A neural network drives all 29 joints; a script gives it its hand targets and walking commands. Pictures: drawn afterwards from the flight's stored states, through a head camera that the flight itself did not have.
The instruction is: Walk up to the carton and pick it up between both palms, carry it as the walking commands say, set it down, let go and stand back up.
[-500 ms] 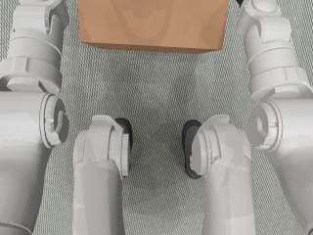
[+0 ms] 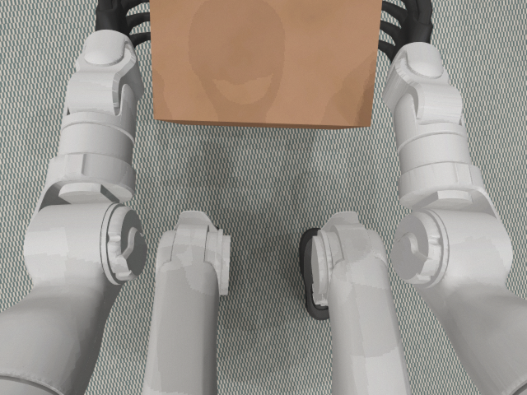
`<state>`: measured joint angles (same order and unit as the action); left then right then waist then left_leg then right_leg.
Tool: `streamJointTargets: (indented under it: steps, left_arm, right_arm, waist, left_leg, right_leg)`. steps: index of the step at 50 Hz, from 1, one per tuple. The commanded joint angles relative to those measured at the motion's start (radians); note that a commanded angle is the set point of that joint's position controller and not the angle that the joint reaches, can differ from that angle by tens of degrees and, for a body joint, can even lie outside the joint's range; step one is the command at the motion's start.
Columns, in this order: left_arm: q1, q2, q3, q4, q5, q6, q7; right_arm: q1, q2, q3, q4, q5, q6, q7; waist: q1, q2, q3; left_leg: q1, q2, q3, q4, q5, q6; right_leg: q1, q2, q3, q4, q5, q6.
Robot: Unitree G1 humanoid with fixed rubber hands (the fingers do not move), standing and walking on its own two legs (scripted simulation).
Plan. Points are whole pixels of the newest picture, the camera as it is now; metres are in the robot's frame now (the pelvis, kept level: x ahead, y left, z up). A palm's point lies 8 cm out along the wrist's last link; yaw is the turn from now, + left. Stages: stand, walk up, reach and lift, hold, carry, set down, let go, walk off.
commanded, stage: reach and lift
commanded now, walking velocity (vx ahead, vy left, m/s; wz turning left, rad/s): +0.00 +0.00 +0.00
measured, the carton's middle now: (263, 47) +0.55 +0.02 -0.19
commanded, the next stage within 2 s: none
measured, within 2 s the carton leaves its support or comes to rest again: neither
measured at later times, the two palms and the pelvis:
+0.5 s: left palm (93, 29) +0.51 +0.19 -0.04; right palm (443, 41) +0.51 -0.15 -0.03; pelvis +0.00 +0.00 +0.05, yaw +0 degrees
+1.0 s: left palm (47, 7) +0.49 +0.19 +0.04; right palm (508, 24) +0.49 -0.15 +0.04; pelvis +0.01 +0.00 +0.10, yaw +1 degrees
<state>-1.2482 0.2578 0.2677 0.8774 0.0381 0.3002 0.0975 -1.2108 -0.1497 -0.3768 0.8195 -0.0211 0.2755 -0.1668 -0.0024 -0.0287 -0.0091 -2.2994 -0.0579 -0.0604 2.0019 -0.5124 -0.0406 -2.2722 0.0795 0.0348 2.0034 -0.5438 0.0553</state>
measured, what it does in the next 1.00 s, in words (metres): rises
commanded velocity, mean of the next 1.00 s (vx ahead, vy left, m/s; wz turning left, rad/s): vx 0.00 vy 0.00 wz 0.00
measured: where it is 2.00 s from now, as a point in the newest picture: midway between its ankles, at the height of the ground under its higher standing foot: (262, 287)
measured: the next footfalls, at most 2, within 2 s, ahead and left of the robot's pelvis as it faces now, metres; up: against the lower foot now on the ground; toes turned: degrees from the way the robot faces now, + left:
none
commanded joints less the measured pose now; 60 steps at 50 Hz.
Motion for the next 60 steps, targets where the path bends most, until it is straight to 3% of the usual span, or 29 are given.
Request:
streamJointTargets:
  steps: [1,7,14,24,38,60]
  left_arm:
    - [-0.652,-0.959,-0.381,-0.199,-0.136,-0.041,-0.322]
    - [-0.645,-0.975,-0.357,-0.193,-0.122,-0.011,-0.329]
    - [-0.595,-1.012,-0.345,-0.191,-0.099,0.011,-0.341]
    - [-0.566,-1.057,-0.376,-0.222,-0.099,0.013,-0.342]
    - [-0.503,-1.088,-0.329,-0.178,-0.062,0.027,-0.352]
    - [-0.368,-1.156,-0.364,-0.196,-0.058,0.022,-0.355]
  right_arm:
    - [-0.713,0.914,0.437,-0.161,0.123,-0.022,0.337]
    - [-0.71,0.937,0.419,-0.172,0.105,0.01,0.346]
    - [-0.646,0.976,0.402,-0.154,0.075,0.036,0.367]
    - [-0.598,1.004,0.426,-0.157,0.071,0.039,0.383]
    - [-0.534,1.042,0.394,-0.111,0.041,0.057,0.397]
    - [-0.39,1.097,0.431,-0.119,0.039,0.051,0.406]
  waist:
    - [0.012,0.063,-1.243]
    - [0.01,0.067,-1.261]
    - [0.012,0.065,-1.309]
    - [0.008,0.071,-1.322]
    - [0.012,0.052,-1.253]
    - [0.007,0.056,-1.224]
  left_leg:
    - [0.716,-0.059,0.134,-0.167,0.315,0.03]
    - [0.738,-0.064,0.138,-0.208,0.268,0.032]
    - [0.781,-0.067,0.141,-0.248,0.299,0.027]
    - [0.846,-0.07,0.136,-0.309,0.314,0.022]
    - [0.888,-0.074,0.136,-0.41,0.252,0.029]
    - [1.068,-0.082,0.115,-0.565,0.294,0.028]
  right_leg:
    - [0.584,0.064,-0.134,-0.173,0.3,-0.047]
    - [0.612,0.066,-0.135,-0.214,0.255,-0.05]
    - [0.65,0.071,-0.134,-0.251,0.287,-0.05]
    - [0.689,0.075,-0.126,-0.316,0.297,-0.053]
    - [0.761,0.077,-0.115,-0.421,0.238,-0.052]
    - [0.91,0.082,-0.094,-0.584,0.267,-0.045]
